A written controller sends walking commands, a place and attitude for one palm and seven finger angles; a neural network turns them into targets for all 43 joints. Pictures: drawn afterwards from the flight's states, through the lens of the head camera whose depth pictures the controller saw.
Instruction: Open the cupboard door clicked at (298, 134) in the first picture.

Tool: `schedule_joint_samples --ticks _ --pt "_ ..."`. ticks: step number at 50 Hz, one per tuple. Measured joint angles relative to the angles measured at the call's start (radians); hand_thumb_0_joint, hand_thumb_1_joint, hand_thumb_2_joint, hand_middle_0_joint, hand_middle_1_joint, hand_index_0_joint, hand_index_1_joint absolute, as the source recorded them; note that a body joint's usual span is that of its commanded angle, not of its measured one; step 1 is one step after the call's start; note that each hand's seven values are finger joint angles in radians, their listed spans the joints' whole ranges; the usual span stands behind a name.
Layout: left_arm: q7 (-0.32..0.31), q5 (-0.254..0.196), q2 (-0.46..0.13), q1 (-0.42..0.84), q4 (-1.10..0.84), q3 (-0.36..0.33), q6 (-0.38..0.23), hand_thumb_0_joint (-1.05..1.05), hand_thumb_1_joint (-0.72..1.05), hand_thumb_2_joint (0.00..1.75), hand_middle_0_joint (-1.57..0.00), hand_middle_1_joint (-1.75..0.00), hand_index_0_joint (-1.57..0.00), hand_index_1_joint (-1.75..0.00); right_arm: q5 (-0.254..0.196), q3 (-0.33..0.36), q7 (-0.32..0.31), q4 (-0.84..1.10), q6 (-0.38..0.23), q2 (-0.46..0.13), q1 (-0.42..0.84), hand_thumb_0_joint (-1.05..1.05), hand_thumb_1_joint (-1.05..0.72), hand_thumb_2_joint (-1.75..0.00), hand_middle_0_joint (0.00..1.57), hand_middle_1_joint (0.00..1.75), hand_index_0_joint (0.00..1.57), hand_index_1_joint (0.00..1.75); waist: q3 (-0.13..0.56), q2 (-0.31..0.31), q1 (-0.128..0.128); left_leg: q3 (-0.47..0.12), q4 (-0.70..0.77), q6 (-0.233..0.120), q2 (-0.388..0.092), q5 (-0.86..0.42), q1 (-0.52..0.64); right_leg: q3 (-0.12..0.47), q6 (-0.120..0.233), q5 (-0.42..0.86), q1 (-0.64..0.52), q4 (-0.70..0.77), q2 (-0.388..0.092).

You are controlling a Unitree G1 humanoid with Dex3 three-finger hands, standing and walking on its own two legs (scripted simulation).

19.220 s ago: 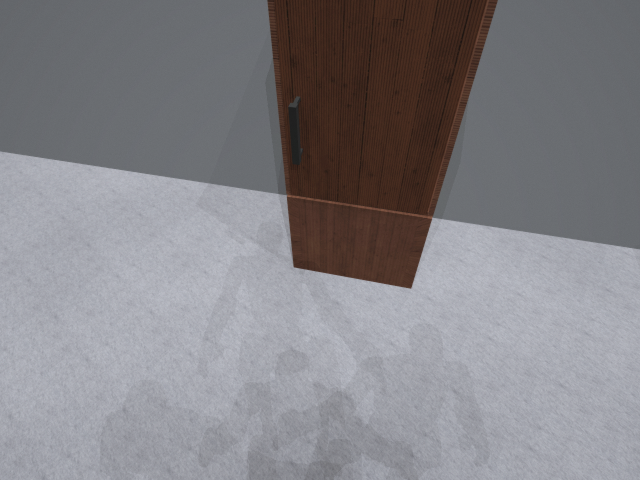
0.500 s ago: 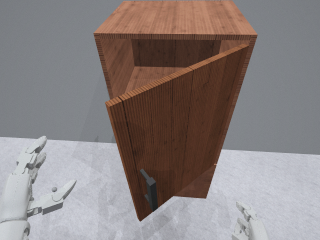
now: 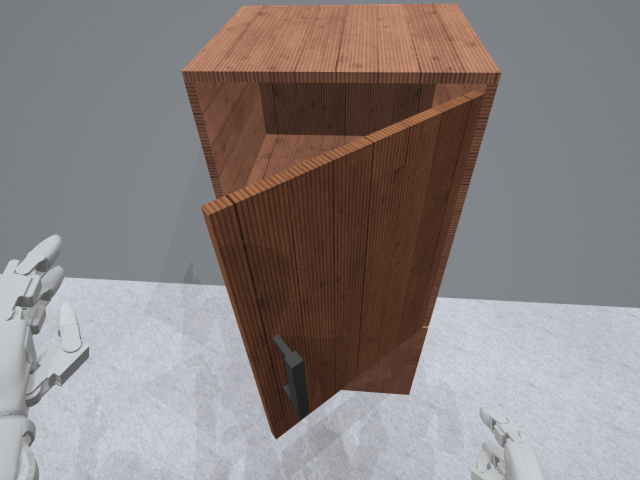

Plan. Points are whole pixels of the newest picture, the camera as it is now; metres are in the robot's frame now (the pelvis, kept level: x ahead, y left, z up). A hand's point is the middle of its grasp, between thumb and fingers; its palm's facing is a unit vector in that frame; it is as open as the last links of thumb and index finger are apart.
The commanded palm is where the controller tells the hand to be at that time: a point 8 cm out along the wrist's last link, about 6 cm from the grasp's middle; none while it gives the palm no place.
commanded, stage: draw the hand back to the body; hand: left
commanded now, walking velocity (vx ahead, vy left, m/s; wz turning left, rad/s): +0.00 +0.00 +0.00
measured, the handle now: (291, 378) +0.30 +0.10 -0.10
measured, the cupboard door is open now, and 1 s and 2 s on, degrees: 42 42 42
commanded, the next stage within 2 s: step back with the hand held close in 0.06 s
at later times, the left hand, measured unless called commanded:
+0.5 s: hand (74, 359) +0.17 +0.26 +0.15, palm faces +0.36 -0.79 -0.50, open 7.4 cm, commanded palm +0.11 +0.30 +0.17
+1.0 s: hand (9, 417) +0.11 +0.28 +0.16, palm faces +0.44 -0.79 -0.44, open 7.4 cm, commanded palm +0.05 +0.32 +0.17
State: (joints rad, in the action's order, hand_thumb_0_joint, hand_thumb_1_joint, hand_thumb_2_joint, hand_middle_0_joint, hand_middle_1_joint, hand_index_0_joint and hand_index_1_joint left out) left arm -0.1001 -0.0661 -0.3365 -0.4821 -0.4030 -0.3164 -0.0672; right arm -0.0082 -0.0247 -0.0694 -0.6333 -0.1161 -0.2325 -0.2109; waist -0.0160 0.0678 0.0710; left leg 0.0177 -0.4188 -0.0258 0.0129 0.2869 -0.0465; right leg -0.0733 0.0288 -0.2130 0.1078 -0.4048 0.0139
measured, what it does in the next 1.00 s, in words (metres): shifts its weight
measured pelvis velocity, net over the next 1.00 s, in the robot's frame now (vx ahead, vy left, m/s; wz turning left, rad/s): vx -0.09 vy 0.02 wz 0.00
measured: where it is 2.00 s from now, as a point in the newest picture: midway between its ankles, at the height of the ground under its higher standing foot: outside the picture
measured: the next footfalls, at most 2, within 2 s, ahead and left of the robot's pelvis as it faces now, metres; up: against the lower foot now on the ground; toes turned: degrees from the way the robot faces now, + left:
right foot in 1.22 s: -0.12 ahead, -0.09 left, +0.00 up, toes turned +3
left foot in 1.60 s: -0.14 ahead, +0.10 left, +0.00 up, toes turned +0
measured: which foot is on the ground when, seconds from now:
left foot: down 0.00-1.00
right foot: down 0.00-1.00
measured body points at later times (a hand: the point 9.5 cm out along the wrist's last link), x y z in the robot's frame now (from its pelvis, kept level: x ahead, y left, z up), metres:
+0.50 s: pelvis -0.03 +0.00 +0.00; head -0.02 -0.01 +0.45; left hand +0.15 +0.30 +0.18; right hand +0.15 -0.25 -0.09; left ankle -0.03 +0.10 -0.74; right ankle +0.01 -0.10 -0.74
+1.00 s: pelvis -0.09 +0.02 -0.02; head -0.08 +0.04 +0.43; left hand +0.09 +0.32 +0.18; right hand +0.08 -0.22 -0.09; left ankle -0.03 +0.10 -0.74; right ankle +0.01 -0.10 -0.74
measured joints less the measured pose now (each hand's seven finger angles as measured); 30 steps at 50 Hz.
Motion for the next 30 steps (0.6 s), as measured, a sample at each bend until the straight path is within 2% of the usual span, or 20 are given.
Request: schedule_joint_samples --ticks 10,15,20,30 --pt "-0.004 -0.001 0.000 0.020 0.020 -0.012 -0.018 0.02 0.89 0.90 -0.21 -0.30 -0.21 -0.31 -0.001 0.003 -0.004 -0.015 -0.015 0.005 0.007 0.02 -0.90 -0.90 0.21 0.30 0.20 0.30 -0.013 0.003 -0.001 0.000 0.007 0.008 -0.009 -0.012 0.007 -0.001 0.009 0.015 -0.009 0.014 0.009" --pt "-0.005 0.013 -0.013 0.020 0.030 -0.058 -0.063 0.02 0.89 0.90 -0.21 -0.30 -0.21 -0.31 0.003 0.004 0.005 0.009 0.022 -0.001 0.023 0.02 -0.90 -0.90 0.21 0.30 0.20 0.30 0.002 0.003 -0.036 -0.014 -0.031 0.009 -0.019 -0.010 -0.071 -0.015 0.012 0.038 0.039 0.031 0.019" --pt "-0.010 0.016 -0.027 -0.038 -0.007 -0.059 -0.084 0.02 0.89 0.90 -0.21 -0.30 -0.20 -0.31 0.004 0.024 0.001 0.030 0.056 -0.018 0.031 0.02 -0.90 -0.90 0.21 0.30 0.20 0.30 0.000 -0.008 -0.060 -0.001 -0.023 0.002 -0.006 -0.029 -0.114 -0.003 0.003 0.051 0.095 0.018 0.005" --pt "-0.026 0.018 -0.077 -0.074 -0.060 -0.081 -0.089 0.02 0.89 0.90 -0.21 -0.30 -0.21 -0.31 -0.009 0.045 -0.013 0.049 0.100 -0.013 0.030 0.02 -0.90 -0.90 0.20 0.30 0.20 0.30 -0.011 -0.046 -0.067 0.019 -0.055 -0.015 0.013 -0.048 -0.181 0.015 -0.012 0.067 0.173 -0.030 -0.016"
